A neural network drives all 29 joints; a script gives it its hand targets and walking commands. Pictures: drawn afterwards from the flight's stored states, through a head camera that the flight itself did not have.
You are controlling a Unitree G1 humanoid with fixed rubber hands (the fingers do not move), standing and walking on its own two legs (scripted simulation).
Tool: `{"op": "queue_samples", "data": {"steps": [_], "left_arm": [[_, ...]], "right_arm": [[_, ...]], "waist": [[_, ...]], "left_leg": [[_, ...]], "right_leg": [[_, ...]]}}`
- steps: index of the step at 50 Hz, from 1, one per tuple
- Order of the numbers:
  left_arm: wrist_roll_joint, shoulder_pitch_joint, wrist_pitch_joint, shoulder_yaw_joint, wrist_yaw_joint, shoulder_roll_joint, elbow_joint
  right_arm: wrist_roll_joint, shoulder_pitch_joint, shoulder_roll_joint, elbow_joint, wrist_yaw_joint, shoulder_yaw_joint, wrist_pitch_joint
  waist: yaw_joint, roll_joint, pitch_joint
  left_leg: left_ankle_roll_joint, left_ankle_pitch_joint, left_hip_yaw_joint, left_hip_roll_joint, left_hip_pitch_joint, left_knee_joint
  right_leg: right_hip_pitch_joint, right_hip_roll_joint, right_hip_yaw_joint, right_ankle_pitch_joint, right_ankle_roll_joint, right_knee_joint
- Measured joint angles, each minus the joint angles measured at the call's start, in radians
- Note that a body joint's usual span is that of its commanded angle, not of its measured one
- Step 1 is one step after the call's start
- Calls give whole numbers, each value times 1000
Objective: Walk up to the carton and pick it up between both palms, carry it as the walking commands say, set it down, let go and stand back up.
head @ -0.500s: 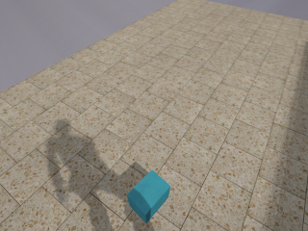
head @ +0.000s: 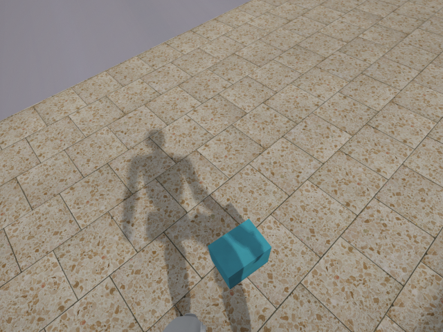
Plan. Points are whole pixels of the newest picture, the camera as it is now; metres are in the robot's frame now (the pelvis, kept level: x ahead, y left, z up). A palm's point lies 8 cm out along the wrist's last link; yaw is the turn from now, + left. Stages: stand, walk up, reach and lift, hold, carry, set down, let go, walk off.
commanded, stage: walk up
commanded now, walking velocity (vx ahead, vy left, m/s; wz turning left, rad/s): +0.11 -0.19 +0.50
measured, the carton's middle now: (239, 254) +0.47 -0.02 -0.67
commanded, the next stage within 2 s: none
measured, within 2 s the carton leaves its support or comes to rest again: neither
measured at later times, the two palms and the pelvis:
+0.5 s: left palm out of the picture +0.11 +0.19 -0.12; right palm out of the picture +0.09 -0.36 -0.09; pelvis +0.06 -0.09 +0.01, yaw +15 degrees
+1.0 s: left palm out of the picture +0.12 +0.04 -0.08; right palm (413, 215) +0.38 -0.43 -0.13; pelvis +0.16 -0.24 +0.01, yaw +26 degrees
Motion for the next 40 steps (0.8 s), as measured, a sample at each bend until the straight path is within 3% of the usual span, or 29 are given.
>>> {"op": "queue_samples", "data": {"steps": [3,6,11,14,15,17,21,26,31,34,35,36,38,40], "left_arm": [[24,31,14,-2,-22,1,-19],[45,41,26,-7,-46,-3,-45],[47,48,19,-8,-53,-41,-54],[27,75,14,-2,-56,-41,-37],[20,80,11,1,-57,-35,-26],[18,88,19,1,-62,-33,-22],[32,16,39,26,-86,2,-58],[24,-91,62,51,-116,60,-131],[0,-133,66,31,-135,54,-166],[-7,-125,48,14,-117,43,-164],[-9,-126,38,13,-105,37,-155],[-10,-131,27,6,-93,19,-145],[-7,-118,7,-12,-76,5,-140],[-7,-85,-2,-20,-69,1,-144]], "right_arm": [[0,-23,24,-5,6,13,8],[-8,-8,24,1,3,9,23],[9,7,18,-9,-7,14,15],[13,0,40,-33,-18,29,-14],[12,-6,55,-36,-22,37,-25],[8,18,57,-41,-35,41,-33],[7,141,34,-13,-43,26,-18],[9,236,23,9,-34,21,-21],[-2,234,-19,-12,-16,9,-21],[4,198,-50,-38,-5,3,-26],[6,182,-63,-46,-2,2,-26],[4,155,-81,-50,-3,-1,-23],[6,97,-85,-64,-11,-1,-8],[16,50,-77,-77,-9,6,-5]], "waist": [[17,-40,-24],[34,-59,-49],[63,-67,-26],[38,-94,-1],[29,-129,17],[-1,-141,21],[-39,-116,4],[-67,-108,11],[-91,-85,-14],[-101,-70,-30],[-97,-56,-27],[-92,-19,-7],[-81,-7,18],[-52,-8,24]], "left_leg": [[17,-54,69,14,-46,206],[17,-58,120,42,-33,245],[18,-43,149,52,55,25],[44,106,179,40,149,-188],[58,123,190,25,166,-191],[65,88,184,30,189,-178],[34,111,117,58,259,-272],[-19,155,44,111,309,-362],[-78,145,-5,157,300,-377],[-115,111,-24,170,281,-340],[-106,83,-38,176,263,-296],[-73,20,-71,182,232,-216],[-30,-113,-90,108,136,31],[-3,-125,-76,33,61,212]], "right_leg": [[38,-11,-26,14,-18,-70],[59,-3,-69,19,-32,-109],[71,32,-146,-10,-52,-102],[56,30,-183,-75,-55,-7],[34,8,-156,-109,-43,77],[-47,15,-71,-182,6,297],[-176,-14,14,-93,81,496],[-267,-79,108,47,129,447],[-228,-104,118,85,146,183],[-131,-89,91,100,140,7],[-109,-77,80,146,127,-28],[-112,-62,59,139,108,2],[-119,-84,42,83,80,47],[-97,-101,34,84,59,7]]}}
